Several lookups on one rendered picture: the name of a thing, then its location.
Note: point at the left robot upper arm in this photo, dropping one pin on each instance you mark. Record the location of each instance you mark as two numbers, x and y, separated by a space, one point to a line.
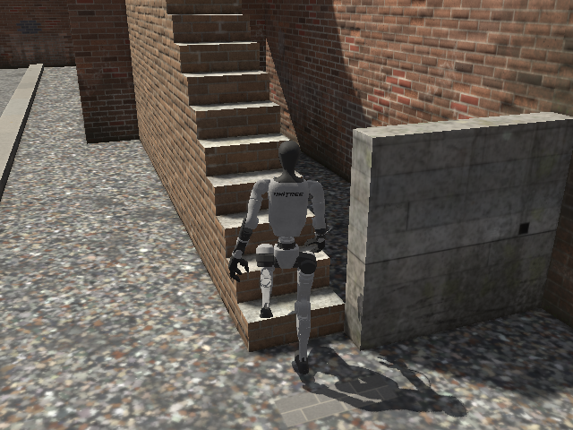
254 205

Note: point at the robot left foot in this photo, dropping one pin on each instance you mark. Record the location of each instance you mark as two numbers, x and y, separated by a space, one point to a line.
266 312

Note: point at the right robot hand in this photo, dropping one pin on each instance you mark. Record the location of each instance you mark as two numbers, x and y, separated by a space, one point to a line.
314 241

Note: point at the left robot hand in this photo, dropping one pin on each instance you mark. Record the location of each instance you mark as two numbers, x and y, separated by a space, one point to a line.
232 266

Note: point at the robot right shin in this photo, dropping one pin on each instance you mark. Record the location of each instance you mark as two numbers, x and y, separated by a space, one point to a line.
303 327

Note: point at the right robot upper arm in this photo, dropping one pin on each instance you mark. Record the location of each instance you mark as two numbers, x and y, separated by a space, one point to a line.
318 204

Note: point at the left robot forearm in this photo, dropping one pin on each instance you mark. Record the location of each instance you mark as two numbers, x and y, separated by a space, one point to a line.
242 240

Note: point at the right robot forearm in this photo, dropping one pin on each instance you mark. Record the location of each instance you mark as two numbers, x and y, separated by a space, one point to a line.
320 233

